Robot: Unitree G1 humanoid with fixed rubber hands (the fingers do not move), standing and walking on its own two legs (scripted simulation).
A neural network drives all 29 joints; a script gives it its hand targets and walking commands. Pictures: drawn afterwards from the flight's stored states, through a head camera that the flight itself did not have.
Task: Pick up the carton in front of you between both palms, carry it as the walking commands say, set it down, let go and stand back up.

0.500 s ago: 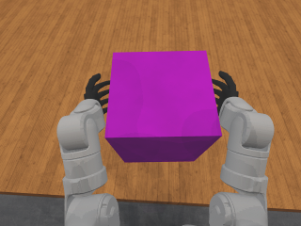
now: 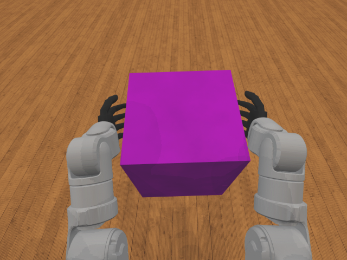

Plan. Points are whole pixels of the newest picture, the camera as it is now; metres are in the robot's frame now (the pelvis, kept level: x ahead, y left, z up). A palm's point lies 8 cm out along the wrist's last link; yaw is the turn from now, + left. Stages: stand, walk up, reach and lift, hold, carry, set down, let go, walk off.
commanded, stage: carry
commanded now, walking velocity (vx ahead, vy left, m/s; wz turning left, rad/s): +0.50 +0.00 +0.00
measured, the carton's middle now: (181, 141) +0.36 +0.00 +0.08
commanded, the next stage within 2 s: none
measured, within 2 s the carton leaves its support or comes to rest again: neither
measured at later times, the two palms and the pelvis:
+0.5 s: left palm (126, 48) +0.56 +0.14 +0.20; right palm (239, 35) +0.61 -0.15 +0.21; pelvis +0.24 -0.08 +0.09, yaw +4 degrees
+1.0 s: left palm out of the picture +0.89 +0.08 +0.30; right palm out of the picture +0.90 -0.22 +0.29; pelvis +0.54 -0.06 +0.13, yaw -2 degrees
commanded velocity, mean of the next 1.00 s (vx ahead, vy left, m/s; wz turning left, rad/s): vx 0.50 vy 0.00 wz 0.00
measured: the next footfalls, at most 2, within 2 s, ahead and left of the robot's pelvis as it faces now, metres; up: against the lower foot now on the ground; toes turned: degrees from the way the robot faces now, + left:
right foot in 0.30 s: +0.38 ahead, -0.09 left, +0.13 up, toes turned -1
left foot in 1.02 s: +0.73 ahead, +0.01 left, +0.13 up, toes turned +5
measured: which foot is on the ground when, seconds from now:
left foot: down 0.00-0.32, up 0.34-1.00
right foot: up 0.00-0.28, down 0.30-1.00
